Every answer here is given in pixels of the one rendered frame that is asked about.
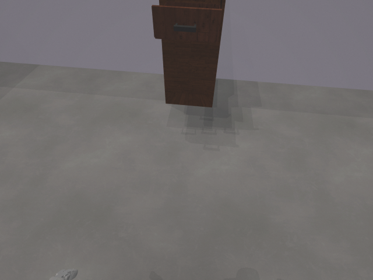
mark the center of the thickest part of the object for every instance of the handle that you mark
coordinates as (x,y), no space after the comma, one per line
(183,28)

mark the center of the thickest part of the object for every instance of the cabinet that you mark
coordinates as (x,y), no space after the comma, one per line
(190,67)

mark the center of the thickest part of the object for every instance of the drawer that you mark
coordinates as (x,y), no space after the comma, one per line
(205,16)

